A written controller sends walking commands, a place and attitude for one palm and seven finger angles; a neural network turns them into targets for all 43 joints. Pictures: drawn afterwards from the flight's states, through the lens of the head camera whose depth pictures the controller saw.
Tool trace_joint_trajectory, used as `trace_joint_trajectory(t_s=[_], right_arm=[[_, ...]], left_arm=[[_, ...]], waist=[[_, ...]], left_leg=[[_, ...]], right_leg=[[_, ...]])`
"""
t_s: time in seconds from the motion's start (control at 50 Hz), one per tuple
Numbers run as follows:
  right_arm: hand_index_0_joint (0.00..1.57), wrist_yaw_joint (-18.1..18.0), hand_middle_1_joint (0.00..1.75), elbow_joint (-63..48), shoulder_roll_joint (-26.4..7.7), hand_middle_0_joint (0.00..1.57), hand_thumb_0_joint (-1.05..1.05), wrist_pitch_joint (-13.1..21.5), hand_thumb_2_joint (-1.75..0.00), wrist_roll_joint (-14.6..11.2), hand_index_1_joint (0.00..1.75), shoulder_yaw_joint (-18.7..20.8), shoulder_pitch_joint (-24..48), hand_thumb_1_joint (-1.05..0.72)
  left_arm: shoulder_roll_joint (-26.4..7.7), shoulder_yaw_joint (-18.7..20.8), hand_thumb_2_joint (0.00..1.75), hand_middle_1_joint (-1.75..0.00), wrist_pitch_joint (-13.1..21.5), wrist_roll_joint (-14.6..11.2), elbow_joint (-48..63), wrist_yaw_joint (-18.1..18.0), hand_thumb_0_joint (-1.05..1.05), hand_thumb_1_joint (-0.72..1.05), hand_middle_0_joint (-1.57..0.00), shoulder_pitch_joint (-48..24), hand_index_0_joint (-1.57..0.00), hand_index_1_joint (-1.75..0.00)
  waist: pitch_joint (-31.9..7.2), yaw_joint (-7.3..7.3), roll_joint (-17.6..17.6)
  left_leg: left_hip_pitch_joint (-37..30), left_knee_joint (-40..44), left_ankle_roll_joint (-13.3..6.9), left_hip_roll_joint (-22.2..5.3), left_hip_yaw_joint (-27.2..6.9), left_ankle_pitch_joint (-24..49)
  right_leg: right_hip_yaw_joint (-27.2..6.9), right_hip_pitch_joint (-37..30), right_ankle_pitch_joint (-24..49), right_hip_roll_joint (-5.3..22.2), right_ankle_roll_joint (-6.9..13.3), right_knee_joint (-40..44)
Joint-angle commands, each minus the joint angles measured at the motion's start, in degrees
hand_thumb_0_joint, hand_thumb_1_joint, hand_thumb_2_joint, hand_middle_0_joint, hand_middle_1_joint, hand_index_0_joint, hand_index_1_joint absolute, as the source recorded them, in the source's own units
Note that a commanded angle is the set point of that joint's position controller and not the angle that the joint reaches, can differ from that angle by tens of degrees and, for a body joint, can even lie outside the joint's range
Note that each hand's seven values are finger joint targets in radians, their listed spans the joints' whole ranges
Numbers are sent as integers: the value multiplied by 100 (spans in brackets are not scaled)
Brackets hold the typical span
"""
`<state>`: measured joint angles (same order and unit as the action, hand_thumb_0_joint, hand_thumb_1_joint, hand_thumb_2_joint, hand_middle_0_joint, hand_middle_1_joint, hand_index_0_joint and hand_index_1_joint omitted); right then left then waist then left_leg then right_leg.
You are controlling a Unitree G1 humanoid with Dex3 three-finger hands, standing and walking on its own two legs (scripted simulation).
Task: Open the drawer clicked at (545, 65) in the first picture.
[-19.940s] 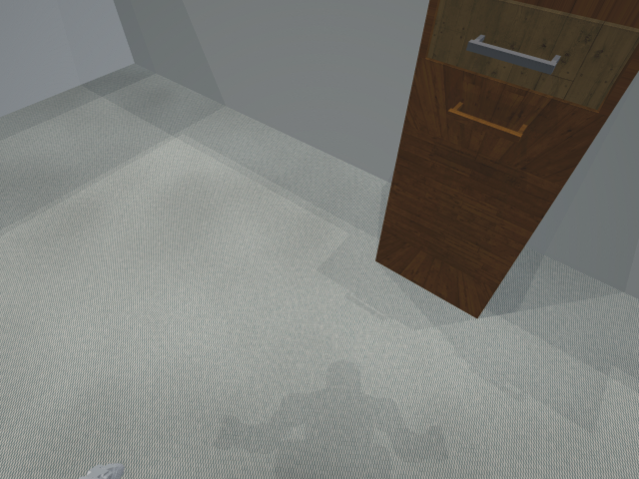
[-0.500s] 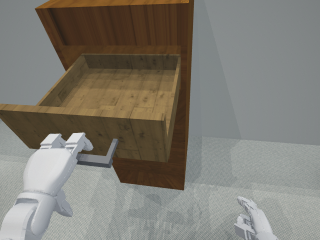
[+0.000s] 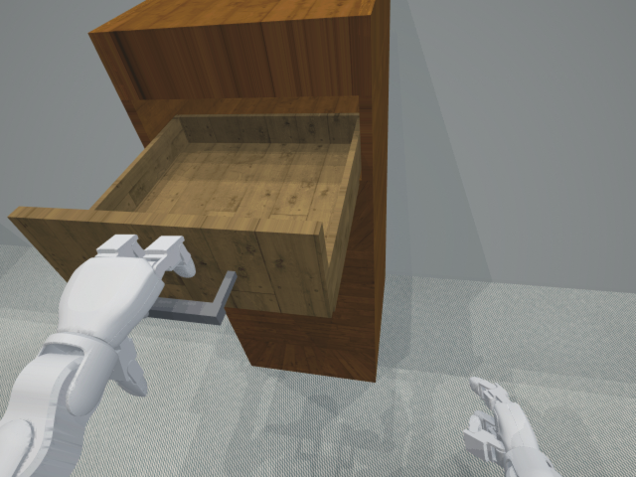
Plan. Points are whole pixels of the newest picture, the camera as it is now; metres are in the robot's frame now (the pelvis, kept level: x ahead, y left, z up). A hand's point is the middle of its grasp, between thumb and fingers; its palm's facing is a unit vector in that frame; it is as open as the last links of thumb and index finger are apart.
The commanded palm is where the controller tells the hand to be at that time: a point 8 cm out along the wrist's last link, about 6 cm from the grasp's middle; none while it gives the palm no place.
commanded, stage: lift the hand off the handle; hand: left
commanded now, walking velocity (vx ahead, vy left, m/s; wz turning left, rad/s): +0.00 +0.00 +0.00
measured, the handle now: (159, 291) +0.26 +0.24 +0.13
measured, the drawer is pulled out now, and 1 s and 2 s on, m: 0.30 0.30 0.30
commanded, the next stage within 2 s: draw the hand back to the body in 0.92 s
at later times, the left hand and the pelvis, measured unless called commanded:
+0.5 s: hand (121, 272) +0.23 +0.24 +0.20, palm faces +0.16 +0.02 -0.99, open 13.2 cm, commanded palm +0.20 +0.24 +0.29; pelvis -0.02 +0.00 +0.00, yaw +1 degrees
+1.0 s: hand (84, 212) +0.25 +0.25 +0.27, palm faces +0.23 +0.03 -0.97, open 13.9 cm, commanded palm +0.19 +0.24 +0.33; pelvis -0.03 +0.00 -0.01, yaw +0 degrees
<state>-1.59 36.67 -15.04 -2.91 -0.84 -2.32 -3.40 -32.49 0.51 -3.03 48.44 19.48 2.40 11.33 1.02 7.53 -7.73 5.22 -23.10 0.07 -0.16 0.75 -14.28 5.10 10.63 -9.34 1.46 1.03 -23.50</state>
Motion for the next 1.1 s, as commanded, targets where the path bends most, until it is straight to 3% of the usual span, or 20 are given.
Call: trace_joint_trajectory(t_s=[0.0, 0.08, 0.16, 0.24, 0.42, 0.44, 0.5, 0.56, 0.6, 0.64, 0.66, 0.68, 0.74, 0.78, 0.84, 0.92, 0.96, 0.98, 1.04, 1.08], right_arm=[[20, -18, 30, -933, -392, 20, 0, 302, -90, 8, 30, 118, 1033, -90], [20, -38, 30, -888, -392, 20, 0, 376, -90, -6, 30, 140, 993, -90], [20, 18, 30, -971, -357, 20, 0, 473, -90, -1, 30, 83, 1062, -90], [20, 21, 30, -953, -457, 20, 0, 455, -90, -107, 30, 108, 1143, -90], [20, 44, 30, -988, -464, 20, 0, 488, -90, -54, 30, 126, 1104, -90], [20, 46, 30, -990, -499, 20, 0, 510, -90, -115, 30, 116, 1197, -90], [20, 82, 30, -914, -508, 20, 0, 433, -90, -109, 30, 104, 1104, -90], [20, 156, 30, -955, -552, 20, 0, 332, -90, -145, 30, 50, 1262, -90], [20, 177, 30, -1031, -606, 20, 0, 209, -90, -180, 30, 75, 1238, -90], [20, 202, 30, -1157, -642, 20, 0, 173, -90, -260, 30, 74, 1391, -90], [20, 262, 30, -1198, -576, 20, 0, 155, -90, -205, 30, 19, 1369, -90], [20, 262, 30, -1209, -590, 20, 0, 118, -90, -216, 30, 55, 1328, -90], [20, 226, 30, -1308, -703, 20, 0, 103, -90, -245, 30, 74, 1380, -90], [20, 227, 30, -1259, -631, 20, 0, 135, -90, -213, 30, 48, 1307, -90], [20, 173, 30, -1248, -716, 20, 0, 210, -90, -247, 30, 88, 1253, -90], [20, 180, 30, -1242, -726, 20, 0, 220, -90, -254, 30, 84, 1117, -90], [20, 210, 30, -1327, -664, 20, 0, 300, -90, -232, 30, 57, 1177, -90], [20, 198, 30, -1265, -669, 20, 0, 293, -90, -239, 30, 88, 1126, -90], [20, 175, 30, -1277, -748, 20, 0, 306, -90, -216, 30, 104, 1103, -90], [20, 201, 30, -1323, -648, 20, 0, 323, -90, -175, 30, 73, 1115, -90]], left_arm=[[-1323, 1084, 30, -120, 117, -99, 1268, -262, 0, -50, -30, -1909, -30, -120], [-1686, 1392, 30, -120, 213, -238, 1241, -192, 0, -50, -30, -2307, -30, -120], [-1641, 1338, 30, -120, 293, -379, 1556, -94, 0, -50, -30, -2579, -30, -120], [-1763, 1525, 30, -120, 165, -561, 1227, 0, 0, -50, -30, -2645, -30, -120], [-2260, 1840, 30, -120, 219, -712, 1421, 145, 0, -50, -30, -3328, -30, -120], [-2307, 1963, 30, -120, 182, -814, 1405, 161, 0, -50, -30, -3277, -30, -120], [-2025, 1618, 30, -120, -18, -801, 830, 292, 0, -50, -30, -3383, -30, -120], [-2086, 1514, 30, -120, -434, -699, 491, 548, 0, -50, -30, -3665, -30, -120], [-2098, 1553, 30, -120, -584, -711, 333, 713, 0, -50, -30, -3394, -30, -120], [-2178, 1679, 30, -120, -672, -817, 534, 867, 0, -50, -30, -3224, -30, -120], [-2111, 1567, 30, -120, -696, -749, 681, 987, 0, -50, -30, -3338, -30, -120], [-2189, 1679, 30, -120, -698, -823, 668, 1037, 0, -50, -30, -3126, -30, -120], [-2796, 2219, 30, -120, -715, -939, 1020, 1151, 0, -50, -30, -3144, -30, -120], [-2640, 2013, 30, -120, -745, -920, 848, 1262, 0, -50, -30, -3535, -30, -120], [-2857, 2143, 30, -120, -773, -1045, 778, 1355, 0, -50, -30, -3765, -30, -120], [-2689, 1923, 30, -120, -759, -1030, 363, 1520, 0, -50, -30, -3760, -30, -120], [-2568, 1779, 30, -120, -694, -1019, 793, 1556, 0, -50, -30, -3999, -30, -120], [-2550, 1774, 30, -120, -672, -1031, 653, 1556, 0, -50, -30, -3854, -30, -120], [-3007, 2223, 30, -120, -569, -1035, 832, 1539, 0, -50, -30, -3597, -30, -120], [-2902, 2276, 30, -120, -494, -1132, 945, 1549, 0, -50, -30, -3421, -30, -120]], waist=[[-869, -129, 411], [-1082, -145, 402], [-1372, -92, 143], [-991, -151, 246], [-1424, -33, 293], [-1393, -58, 46], [-961, -89, 361], [-1130, -17, 355], [-908, -13, 610], [-1008, -9, 345], [-1312, 33, 558], [-1162, 1, 671], [-1275, 24, 446], [-1171, -49, 618], [-1169, -55, 365], [-938, -97, 673], [-1381, -72, 426], [-1244, -136, 491], [-1413, -74, 412], [-1408, -39, 539]], left_leg=[[422, 475, -85, 158, -60, 872], [347, 455, -80, 168, -86, 916], [235, 394, -54, 194, -80, 1071], [407, 434, -32, 136, -130, 891], [445, 395, -28, 177, -137, 863], [421, 347, -10, 139, -177, 877], [678, 487, -4, 130, -128, 624], [867, 490, 28, 114, -109, 509], [999, 495, -17, 69, -77, 433], [1029, 381, -15, 23, -98, 403], [1084, 376, -12, 71, -77, 457], [1132, 374, -38, 31, -59, 409], [1170, 246, -55, 12, -78, 396], [1195, 244, -55, 30, -74, 386], [1150, 138, -36, 19, -107, 387], [1321, 164, -45, 17, -93, 160], [1235, 57, -28, 73, -111, 295], [1229, 81, -45, 44, -90, 262], [1217, -14, -45, 29, -105, 347], [1305, -31, -39, 36, -87, 384]], right_leg=[[-315, -807, 34, -102, -40, 430], [-361, -935, 75, -92, -45, 452], [-375, -1030, 208, -36, -34, 404], [-403, -823, 64, -92, -40, 469], [-430, -1029, 47, 12, -40, 344], [-508, -995, 74, -24, -9, 374], [-408, -760, -207, 9, -38, 396], [-493, -890, -377, 62, 8, 280], [-486, -807, -382, 54, -16, 258], [-574, -815, -315, 48, 10, 189], [-565, -1052, -366, 98, -2, 91], [-558, -972, -367, 96, -26, 95], [-648, -956, -296, 89, -20, 33], [-566, -771, -432, 99, -41, 16], [-666, -666, -403, 101, -2, 50], [-564, -457, -703, 122, -58, 57], [-662, -723, -592, 177, -26, -25], [-613, -612, -597, 149, -44, -11], [-687, -737, -458, 148, -25, -37], [-671, -822, -440, 201, -55, -92]])
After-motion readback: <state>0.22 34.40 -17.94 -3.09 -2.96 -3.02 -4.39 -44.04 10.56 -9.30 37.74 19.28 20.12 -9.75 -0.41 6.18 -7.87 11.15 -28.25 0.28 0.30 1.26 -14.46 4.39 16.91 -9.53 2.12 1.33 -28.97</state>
